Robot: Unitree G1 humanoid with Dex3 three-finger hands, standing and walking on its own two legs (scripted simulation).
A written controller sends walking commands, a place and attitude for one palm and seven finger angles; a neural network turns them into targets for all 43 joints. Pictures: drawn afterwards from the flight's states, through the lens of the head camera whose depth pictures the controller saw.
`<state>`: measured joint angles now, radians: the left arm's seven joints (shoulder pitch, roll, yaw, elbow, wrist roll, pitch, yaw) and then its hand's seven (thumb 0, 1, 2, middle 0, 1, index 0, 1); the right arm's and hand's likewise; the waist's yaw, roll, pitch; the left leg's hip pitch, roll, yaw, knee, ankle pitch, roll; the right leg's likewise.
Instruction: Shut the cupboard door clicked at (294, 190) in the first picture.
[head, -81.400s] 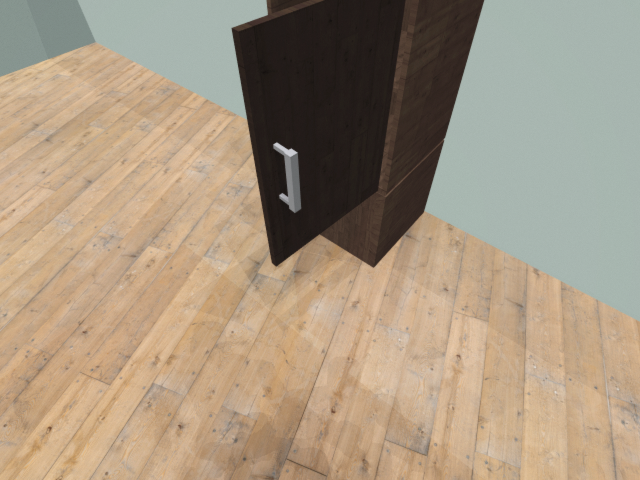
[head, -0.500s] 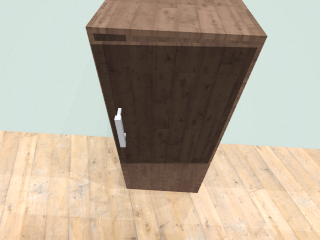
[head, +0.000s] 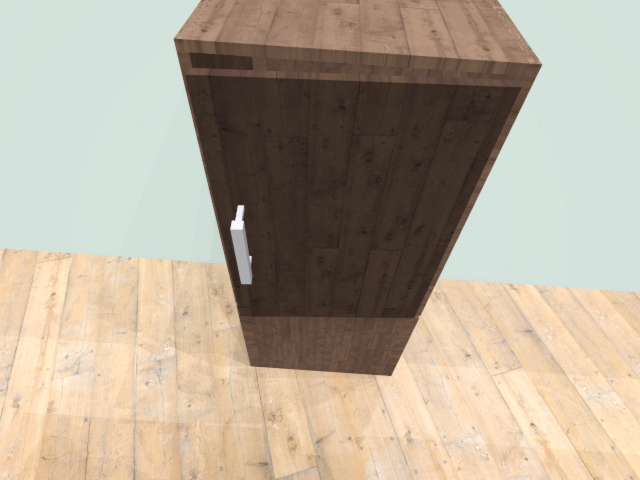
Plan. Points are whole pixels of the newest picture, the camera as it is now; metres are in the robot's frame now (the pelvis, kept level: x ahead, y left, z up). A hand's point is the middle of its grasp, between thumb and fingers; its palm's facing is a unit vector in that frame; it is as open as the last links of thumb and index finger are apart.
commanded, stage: look again from close up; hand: left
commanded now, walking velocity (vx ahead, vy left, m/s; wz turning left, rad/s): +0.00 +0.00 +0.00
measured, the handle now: (243, 246) +0.49 +0.16 -0.06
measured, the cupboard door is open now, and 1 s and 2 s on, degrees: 4 4 4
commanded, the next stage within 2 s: shuffle to correct the standing spot in 0.54 s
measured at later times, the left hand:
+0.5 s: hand out of the picture +0.05 +0.23 -0.16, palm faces +0.03 -0.95 -0.31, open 7.3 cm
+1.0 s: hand out of the picture -0.05 +0.17 -0.18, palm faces +0.00 -0.99 -0.17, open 7.3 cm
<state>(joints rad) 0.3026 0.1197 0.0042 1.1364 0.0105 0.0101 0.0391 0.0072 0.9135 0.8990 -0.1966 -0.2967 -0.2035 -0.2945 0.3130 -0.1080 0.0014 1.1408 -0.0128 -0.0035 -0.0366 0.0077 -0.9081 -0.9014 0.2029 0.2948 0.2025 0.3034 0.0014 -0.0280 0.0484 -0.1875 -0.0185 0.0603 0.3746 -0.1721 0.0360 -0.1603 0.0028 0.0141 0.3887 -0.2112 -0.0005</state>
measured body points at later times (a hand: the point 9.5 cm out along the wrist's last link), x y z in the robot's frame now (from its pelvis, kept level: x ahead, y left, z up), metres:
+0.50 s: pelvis -0.01 +0.01 -0.01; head -0.04 +0.01 +0.44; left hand +0.05 +0.28 -0.14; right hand +0.10 -0.27 -0.13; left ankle +0.02 +0.09 -0.74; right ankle +0.00 -0.12 -0.74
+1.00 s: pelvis -0.01 +0.00 -0.01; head -0.02 +0.00 +0.44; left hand -0.05 +0.22 -0.17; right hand -0.02 -0.23 -0.16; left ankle +0.02 +0.09 -0.75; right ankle +0.00 -0.12 -0.74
